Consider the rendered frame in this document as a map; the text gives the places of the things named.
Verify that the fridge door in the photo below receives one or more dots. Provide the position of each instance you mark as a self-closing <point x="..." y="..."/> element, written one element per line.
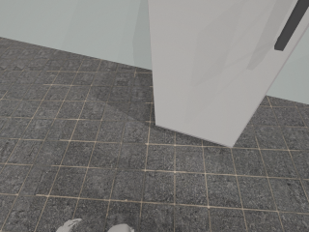
<point x="213" y="61"/>

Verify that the handle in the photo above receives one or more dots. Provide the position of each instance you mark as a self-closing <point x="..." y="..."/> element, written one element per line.
<point x="297" y="14"/>

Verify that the robot left hand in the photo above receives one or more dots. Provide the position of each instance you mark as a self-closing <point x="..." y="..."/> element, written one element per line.
<point x="70" y="225"/>

